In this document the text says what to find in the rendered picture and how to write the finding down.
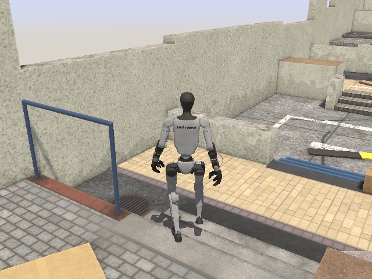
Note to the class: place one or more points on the robot left hand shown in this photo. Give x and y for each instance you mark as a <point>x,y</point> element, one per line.
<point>158,164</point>

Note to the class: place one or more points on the right robot shin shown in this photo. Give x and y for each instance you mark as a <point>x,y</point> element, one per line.
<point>199,201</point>

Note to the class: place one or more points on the robot right forearm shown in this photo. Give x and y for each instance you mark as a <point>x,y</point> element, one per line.
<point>213,158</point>

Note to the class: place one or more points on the robot left forearm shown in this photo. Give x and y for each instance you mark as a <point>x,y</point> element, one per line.
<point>158,151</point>

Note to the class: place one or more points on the left robot thigh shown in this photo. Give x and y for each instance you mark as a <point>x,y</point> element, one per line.
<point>171,178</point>

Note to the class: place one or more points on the robot right hand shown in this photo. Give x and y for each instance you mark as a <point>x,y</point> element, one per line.
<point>218,177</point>

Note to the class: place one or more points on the right robot upper arm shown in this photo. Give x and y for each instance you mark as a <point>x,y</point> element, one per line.
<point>207,133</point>

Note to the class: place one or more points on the left robot upper arm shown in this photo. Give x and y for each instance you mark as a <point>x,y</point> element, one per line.
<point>168,122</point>

